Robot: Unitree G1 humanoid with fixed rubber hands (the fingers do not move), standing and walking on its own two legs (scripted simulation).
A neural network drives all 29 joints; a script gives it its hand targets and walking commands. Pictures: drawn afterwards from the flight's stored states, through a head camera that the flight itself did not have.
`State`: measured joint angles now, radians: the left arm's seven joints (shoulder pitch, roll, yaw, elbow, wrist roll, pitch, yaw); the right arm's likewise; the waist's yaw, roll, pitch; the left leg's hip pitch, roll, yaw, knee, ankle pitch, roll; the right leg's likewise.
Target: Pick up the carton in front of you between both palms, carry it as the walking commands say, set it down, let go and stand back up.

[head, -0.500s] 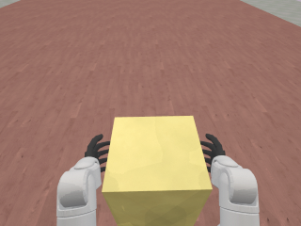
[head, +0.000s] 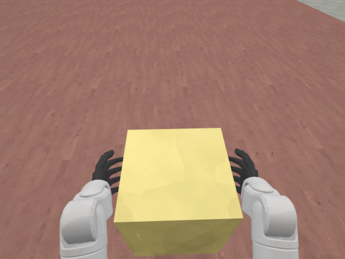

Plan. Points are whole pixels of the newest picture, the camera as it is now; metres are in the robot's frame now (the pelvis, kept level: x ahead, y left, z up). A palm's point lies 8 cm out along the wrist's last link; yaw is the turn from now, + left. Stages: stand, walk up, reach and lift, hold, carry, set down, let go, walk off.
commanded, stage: carry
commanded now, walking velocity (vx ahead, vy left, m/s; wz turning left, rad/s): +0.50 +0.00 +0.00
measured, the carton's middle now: (175, 195) +0.28 +0.00 +0.03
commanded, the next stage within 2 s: none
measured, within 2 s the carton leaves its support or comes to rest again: neither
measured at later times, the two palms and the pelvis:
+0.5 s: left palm (125, 93) +0.60 +0.15 +0.11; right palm (218, 94) +0.60 -0.15 +0.10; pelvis +0.33 +0.00 +0.01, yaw +0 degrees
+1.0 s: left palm (134, 51) +0.93 +0.15 +0.11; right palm (203, 51) +0.93 -0.15 +0.11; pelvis +0.67 +0.00 +0.01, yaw -1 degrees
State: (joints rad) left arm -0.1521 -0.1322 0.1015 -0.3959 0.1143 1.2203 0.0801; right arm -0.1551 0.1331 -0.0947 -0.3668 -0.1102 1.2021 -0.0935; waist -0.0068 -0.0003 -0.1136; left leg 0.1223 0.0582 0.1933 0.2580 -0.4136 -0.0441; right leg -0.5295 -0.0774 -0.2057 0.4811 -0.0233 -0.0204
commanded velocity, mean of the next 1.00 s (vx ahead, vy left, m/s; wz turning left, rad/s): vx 0.50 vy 0.00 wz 0.00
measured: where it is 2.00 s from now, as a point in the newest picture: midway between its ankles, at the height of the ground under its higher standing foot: (170, 170)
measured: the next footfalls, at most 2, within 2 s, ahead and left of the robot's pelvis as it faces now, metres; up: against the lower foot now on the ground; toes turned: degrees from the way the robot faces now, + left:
right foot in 0.02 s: +0.20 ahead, -0.11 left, +0.00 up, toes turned -12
left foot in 0.54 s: +0.54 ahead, +0.11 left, +0.00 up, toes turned +11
